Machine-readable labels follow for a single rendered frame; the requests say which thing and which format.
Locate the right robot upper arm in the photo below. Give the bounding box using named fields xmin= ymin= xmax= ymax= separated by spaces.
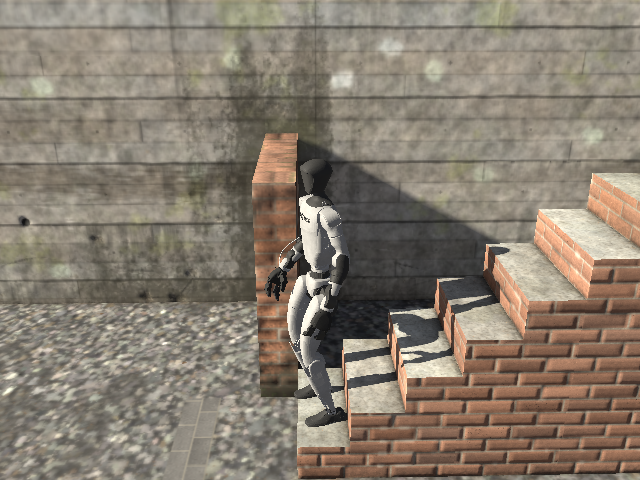
xmin=299 ymin=194 xmax=313 ymax=208

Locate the robot right forearm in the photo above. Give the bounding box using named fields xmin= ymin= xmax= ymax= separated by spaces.
xmin=279 ymin=235 xmax=304 ymax=272

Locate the robot left hand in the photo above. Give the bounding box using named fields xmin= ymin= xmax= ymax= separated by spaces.
xmin=302 ymin=309 xmax=333 ymax=340

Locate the robot left forearm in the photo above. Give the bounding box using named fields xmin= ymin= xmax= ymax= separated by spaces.
xmin=320 ymin=255 xmax=349 ymax=313

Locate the robot left foot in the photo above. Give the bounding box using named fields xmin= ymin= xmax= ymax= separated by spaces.
xmin=305 ymin=407 xmax=346 ymax=427

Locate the robot right foot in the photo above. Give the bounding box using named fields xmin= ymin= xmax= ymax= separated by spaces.
xmin=294 ymin=384 xmax=332 ymax=399

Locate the robot right hand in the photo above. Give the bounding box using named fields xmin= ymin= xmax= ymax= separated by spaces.
xmin=264 ymin=267 xmax=288 ymax=301

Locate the robot foot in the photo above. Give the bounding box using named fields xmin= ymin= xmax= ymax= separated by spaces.
xmin=305 ymin=407 xmax=346 ymax=427
xmin=294 ymin=384 xmax=332 ymax=399

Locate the left robot upper arm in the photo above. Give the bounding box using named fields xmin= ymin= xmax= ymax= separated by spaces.
xmin=319 ymin=207 xmax=350 ymax=267

